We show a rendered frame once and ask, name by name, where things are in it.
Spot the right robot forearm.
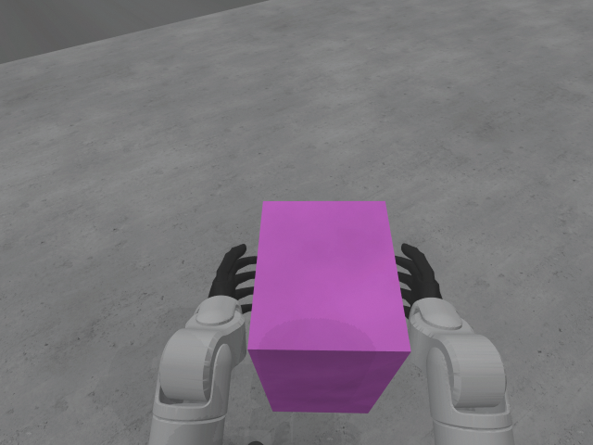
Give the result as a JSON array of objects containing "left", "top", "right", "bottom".
[{"left": 408, "top": 298, "right": 515, "bottom": 445}]

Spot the carton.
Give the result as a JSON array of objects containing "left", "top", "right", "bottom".
[{"left": 247, "top": 201, "right": 411, "bottom": 413}]

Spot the left robot forearm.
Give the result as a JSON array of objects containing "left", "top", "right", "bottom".
[{"left": 148, "top": 296, "right": 246, "bottom": 445}]

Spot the robot right hand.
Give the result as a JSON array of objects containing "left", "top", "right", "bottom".
[{"left": 395, "top": 243, "right": 442, "bottom": 319}]

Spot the robot left hand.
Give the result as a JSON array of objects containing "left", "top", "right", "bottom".
[{"left": 208, "top": 244, "right": 258, "bottom": 314}]

